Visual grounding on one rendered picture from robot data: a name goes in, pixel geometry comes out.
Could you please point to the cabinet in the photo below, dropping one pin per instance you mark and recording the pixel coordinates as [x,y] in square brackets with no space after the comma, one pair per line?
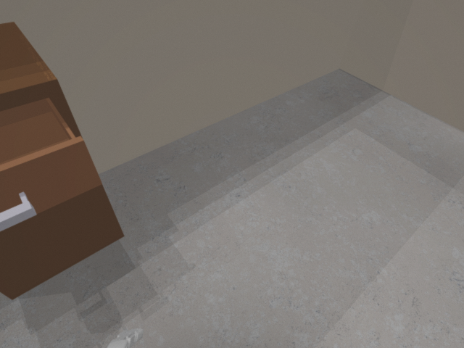
[37,249]

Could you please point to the left robot hand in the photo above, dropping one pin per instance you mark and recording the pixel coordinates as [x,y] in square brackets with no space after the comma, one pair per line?
[126,339]

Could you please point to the drawer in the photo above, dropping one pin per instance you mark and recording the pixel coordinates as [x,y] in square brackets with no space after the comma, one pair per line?
[40,156]

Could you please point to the handle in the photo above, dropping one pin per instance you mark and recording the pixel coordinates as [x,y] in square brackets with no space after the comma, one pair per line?
[17,214]

